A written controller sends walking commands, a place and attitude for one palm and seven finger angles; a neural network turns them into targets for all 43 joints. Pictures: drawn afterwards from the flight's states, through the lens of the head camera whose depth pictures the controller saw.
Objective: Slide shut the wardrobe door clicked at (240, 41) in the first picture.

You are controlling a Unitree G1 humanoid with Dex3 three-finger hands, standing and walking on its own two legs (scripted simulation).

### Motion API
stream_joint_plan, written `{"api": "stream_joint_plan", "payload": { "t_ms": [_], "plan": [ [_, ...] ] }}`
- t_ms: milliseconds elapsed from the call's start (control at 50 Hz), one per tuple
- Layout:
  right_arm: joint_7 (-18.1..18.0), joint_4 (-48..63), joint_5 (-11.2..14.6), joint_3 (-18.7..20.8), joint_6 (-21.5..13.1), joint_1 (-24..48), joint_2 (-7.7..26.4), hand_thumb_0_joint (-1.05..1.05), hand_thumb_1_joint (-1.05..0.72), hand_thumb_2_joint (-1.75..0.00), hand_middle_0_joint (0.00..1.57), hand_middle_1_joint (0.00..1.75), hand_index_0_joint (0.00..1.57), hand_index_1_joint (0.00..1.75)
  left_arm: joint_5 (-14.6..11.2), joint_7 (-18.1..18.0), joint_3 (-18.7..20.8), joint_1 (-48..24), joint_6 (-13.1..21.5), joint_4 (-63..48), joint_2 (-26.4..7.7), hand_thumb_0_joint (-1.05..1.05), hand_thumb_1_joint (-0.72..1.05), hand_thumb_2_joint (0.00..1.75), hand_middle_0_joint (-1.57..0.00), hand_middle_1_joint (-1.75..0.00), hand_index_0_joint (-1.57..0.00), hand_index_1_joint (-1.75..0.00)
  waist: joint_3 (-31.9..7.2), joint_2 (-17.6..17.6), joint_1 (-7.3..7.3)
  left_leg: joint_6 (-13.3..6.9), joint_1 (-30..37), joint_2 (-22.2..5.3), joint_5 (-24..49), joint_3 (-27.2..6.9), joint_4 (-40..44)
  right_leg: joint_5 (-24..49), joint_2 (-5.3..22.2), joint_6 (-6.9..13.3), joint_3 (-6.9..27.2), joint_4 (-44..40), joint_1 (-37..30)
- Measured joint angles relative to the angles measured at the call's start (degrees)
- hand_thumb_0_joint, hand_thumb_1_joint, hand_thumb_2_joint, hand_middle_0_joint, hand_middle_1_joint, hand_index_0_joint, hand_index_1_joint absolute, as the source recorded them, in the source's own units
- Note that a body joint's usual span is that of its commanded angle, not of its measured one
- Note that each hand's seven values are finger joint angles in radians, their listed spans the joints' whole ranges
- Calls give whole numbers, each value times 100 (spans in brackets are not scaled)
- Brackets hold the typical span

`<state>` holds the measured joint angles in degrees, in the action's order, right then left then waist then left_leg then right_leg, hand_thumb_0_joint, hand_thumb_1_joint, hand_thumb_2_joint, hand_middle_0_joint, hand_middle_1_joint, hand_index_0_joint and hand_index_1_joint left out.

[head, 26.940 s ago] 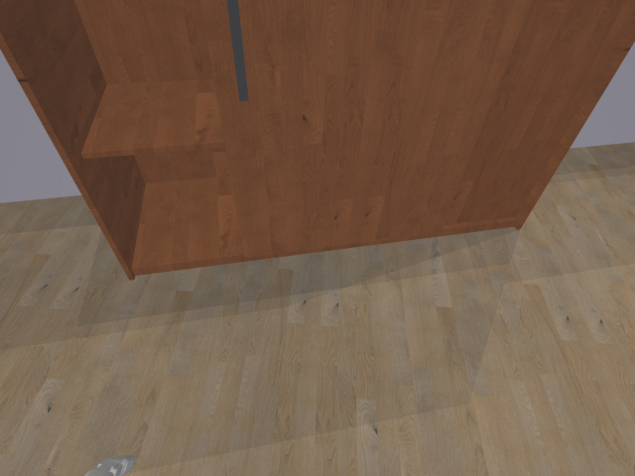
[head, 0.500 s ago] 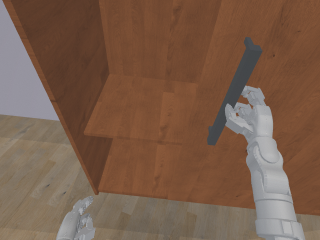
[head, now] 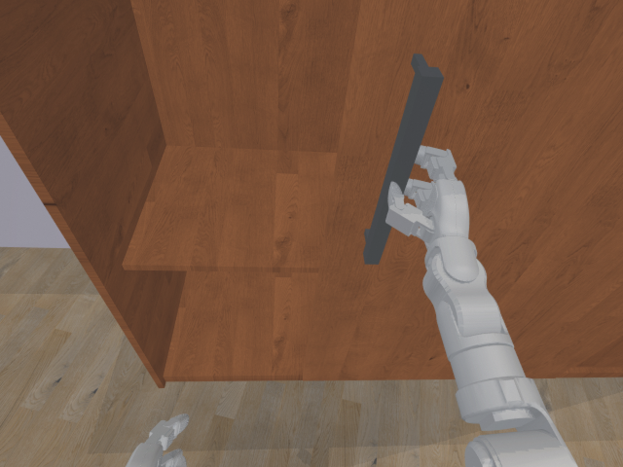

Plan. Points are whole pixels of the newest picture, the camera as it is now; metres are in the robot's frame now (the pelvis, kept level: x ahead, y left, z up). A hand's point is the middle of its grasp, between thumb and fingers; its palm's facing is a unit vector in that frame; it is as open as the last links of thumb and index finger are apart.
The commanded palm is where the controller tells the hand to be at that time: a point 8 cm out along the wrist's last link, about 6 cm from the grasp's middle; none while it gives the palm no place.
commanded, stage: tug the door sideways, standing still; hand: right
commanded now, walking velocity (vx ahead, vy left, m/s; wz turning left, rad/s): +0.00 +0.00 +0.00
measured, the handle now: (390, 176) +0.47 -0.09 +0.14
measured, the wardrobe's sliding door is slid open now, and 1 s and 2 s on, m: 0.43 0.42 0.30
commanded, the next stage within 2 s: step sideways, sliding the door along in 0.32 s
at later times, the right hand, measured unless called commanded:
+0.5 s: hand (398, 209) +0.40 -0.09 +0.15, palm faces +0.03 +0.99 -0.14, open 7.7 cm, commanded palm +0.38 -0.11 +0.15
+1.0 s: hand (380, 213) +0.40 -0.07 +0.14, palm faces +0.23 +0.96 -0.16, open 7.7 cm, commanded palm +0.37 -0.04 +0.15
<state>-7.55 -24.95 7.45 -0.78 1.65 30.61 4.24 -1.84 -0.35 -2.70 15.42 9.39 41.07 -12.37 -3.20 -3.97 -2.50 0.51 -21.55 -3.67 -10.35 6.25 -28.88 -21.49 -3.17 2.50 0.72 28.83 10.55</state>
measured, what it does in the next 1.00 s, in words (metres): lifts its left foot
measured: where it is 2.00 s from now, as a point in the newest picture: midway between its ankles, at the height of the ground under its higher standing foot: outside the picture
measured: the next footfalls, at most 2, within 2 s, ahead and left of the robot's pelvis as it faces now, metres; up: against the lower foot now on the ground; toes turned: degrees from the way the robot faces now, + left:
left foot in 1.12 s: +0.11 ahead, +0.24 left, +0.00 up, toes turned -1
right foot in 1.56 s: +0.06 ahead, +0.01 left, +0.00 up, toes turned -11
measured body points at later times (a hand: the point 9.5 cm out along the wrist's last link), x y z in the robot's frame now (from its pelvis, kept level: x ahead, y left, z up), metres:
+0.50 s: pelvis +0.00 +0.02 +0.00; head +0.03 +0.04 +0.45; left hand +0.17 +0.23 -0.11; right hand +0.39 -0.14 +0.16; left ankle +0.04 +0.13 -0.73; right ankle -0.07 -0.08 -0.73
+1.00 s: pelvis +0.02 +0.09 -0.01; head +0.11 +0.11 +0.43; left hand +0.24 +0.29 -0.13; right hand +0.38 -0.12 +0.15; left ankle +0.05 +0.18 -0.71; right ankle -0.03 -0.07 -0.73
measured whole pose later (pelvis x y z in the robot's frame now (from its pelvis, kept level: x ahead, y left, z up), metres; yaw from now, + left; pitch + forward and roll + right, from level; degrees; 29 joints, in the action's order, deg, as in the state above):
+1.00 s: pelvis +0.02 +0.09 -0.01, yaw -3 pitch -2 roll -1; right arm -9.1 -6.0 1.7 0.7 -3.3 25.8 8.9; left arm -0.9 -0.6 2.1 4.8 3.1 34.8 -12.4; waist 14.3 -3.0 -5.7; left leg -1.3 -23.0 0.3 -21.3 2.9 -48.9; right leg -20.2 3.5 -3.2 -0.5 31.9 9.3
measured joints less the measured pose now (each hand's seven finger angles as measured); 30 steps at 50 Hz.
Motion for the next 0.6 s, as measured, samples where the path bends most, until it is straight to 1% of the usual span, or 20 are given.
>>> {"api": "stream_joint_plan", "payload": {
  "t_ms": [100,220,440,460,500,520,560,600],
  "plan": [
    [-25,-71,14,-93,-128,14,5,-1,-66,-89,13,120,5,122,15,43,24,41,70,65,-27,1,90,90,-20,-30,-20,-30,-5,-21,-32,-5,-20,-19,-28,31,-32,0,-10,-12,36,8,22],
    [28,-91,42,-126,-230,13,39,-1,-66,-90,13,121,5,122,11,68,45,3,135,80,-73,1,90,90,-20,-30,-20,-30,11,-39,-66,-31,-29,-10,-49,72,-43,2,6,-34,77,3,37],
    [154,-45,92,-86,-249,7,91,-1,-65,-90,13,121,5,122,1,58,39,-201,215,-13,-140,1,90,90,-20,-30,-20,-30,25,-46,-107,-92,-50,26,-72,146,-43,10,55,-78,145,-5,75],
    [227,7,21,-27,-264,-14,177,-1,-65,-90,14,121,5,122,4,23,10,-280,158,-43,-139,1,90,90,-20,-30,-20,-30,84,-42,-93,-95,-40,43,-69,117,-46,8,65,-76,112,-15,41],
    [361,129,-165,49,-459,-97,525,-3,-61,-89,18,123,7,122,21,-94,-23,-503,-6,-116,-88,1,90,90,-20,-30,-20,-30,275,-6,-26,-111,-23,107,-40,-3,-46,11,102,-73,-17,-68,-55],
    [372,182,-205,55,-554,-118,659,-4,-60,-89,21,125,8,122,18,-151,-6,-574,-76,-167,-51,1,90,90,-20,-30,-20,-30,367,30,-8,-121,-30,127,-27,-54,-60,19,113,-80,-71,-92,-86],
    [338,308,-246,72,-682,-128,788,-6,-58,-89,24,125,9,121,16,-230,39,-631,-195,-298,3,1,90,90,-20,-30,-20,-30,532,120,-21,-137,-94,136,-55,-139,-197,15,111,-98,-153,-73,-109],
    [299,459,-291,120,-750,-172,840,-7,-58,-90,25,126,9,119,36,-271,79,-644,-310,-385,43,1,90,90,-20,-30,-20,-30,668,194,-51,-131,-213,143,-179,-259,-553,-58,104,-109,-220,30,-138]
  ]
}}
